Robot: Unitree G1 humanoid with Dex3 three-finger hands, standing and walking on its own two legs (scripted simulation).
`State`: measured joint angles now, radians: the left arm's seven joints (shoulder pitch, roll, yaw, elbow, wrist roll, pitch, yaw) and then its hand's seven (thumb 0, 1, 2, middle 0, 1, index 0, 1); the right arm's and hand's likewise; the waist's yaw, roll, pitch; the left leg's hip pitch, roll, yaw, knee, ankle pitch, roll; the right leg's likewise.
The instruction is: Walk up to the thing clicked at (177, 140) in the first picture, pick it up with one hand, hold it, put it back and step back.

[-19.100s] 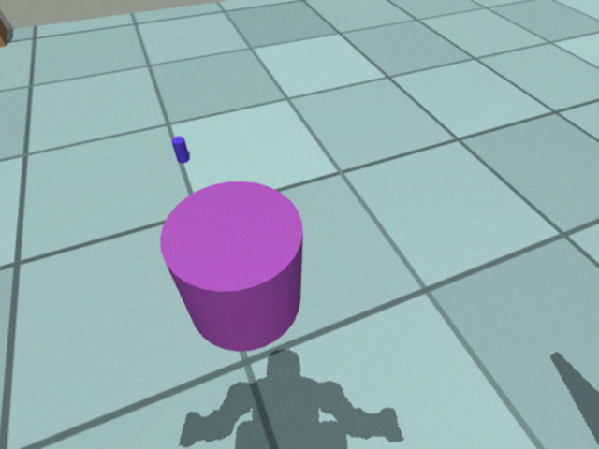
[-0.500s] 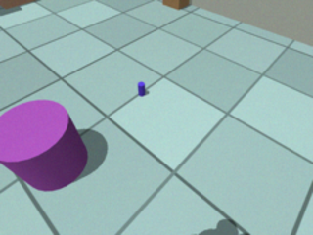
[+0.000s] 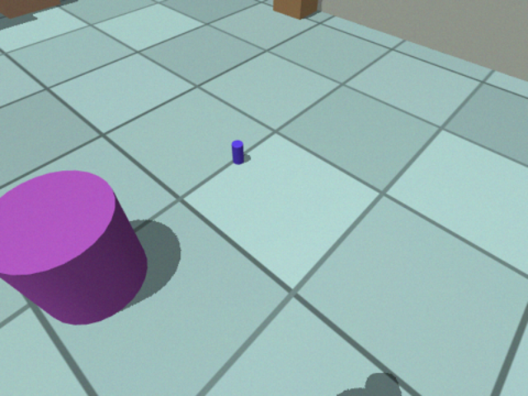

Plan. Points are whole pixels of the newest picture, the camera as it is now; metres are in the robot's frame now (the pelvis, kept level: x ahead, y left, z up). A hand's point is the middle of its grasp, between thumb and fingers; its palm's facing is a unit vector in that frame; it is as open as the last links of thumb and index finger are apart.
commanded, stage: stand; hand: left
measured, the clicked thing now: (237, 152) +1.39 +0.14 -0.72
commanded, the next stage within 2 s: walk up in 0.88 s
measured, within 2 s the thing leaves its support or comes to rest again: neither
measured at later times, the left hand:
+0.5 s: hand out of the picture +0.07 +0.26 -0.16, palm faces +0.00 -0.94 -0.34, open 7.4 cm
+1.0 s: hand out of the picture +0.07 +0.28 -0.16, palm faces +0.05 -0.94 -0.33, open 7.4 cm
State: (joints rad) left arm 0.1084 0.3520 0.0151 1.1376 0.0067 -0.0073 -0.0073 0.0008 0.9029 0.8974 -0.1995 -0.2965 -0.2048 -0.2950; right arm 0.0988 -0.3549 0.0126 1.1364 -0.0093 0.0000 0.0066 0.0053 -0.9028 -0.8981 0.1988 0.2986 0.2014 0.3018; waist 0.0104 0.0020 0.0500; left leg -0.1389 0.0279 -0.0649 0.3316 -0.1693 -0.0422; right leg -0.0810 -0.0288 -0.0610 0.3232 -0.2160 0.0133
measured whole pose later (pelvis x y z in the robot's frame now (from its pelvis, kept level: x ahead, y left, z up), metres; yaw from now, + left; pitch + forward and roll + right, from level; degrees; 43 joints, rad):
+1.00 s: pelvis +0.01 +0.01 -0.01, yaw +2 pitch -1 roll +0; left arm 0.18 0.37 0.07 1.05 0.04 -0.04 -0.05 0.00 0.90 0.90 -0.20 -0.30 -0.21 -0.30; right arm 0.18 -0.38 -0.05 1.08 -0.04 0.00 0.05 0.01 -0.90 -0.90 0.20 0.30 0.20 0.30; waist 0.02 0.00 0.02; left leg -0.27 0.02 -0.02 0.64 -0.40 0.02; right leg -0.10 -0.05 -0.08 0.42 -0.31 -0.03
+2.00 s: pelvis +0.45 +0.03 -0.03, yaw +0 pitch -2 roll -1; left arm 0.36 0.44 0.06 0.89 0.01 -0.06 -0.06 0.00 0.90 0.90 -0.20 -0.30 -0.21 -0.30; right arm 0.23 -0.43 -0.09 0.87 -0.04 -0.08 0.08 0.01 -0.90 -0.90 0.20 0.30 0.20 0.30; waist 0.04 -0.04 0.07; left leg -0.41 0.06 0.08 0.63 -0.18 0.02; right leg -0.16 -0.06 -0.05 0.75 -0.48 -0.02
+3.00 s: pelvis +0.84 +0.01 -0.02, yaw +0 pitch -3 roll +0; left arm 0.33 0.44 0.05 0.90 0.00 -0.05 -0.05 0.00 0.90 0.90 -0.20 -0.30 -0.20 -0.29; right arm 0.28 -0.39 -0.04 0.82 -0.01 -0.08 0.05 0.00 -0.90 -0.90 0.20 0.30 0.20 0.30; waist 0.01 -0.07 0.08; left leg -0.27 0.04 0.09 0.55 -0.22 0.03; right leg -0.43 -0.06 0.00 1.02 -0.38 -0.03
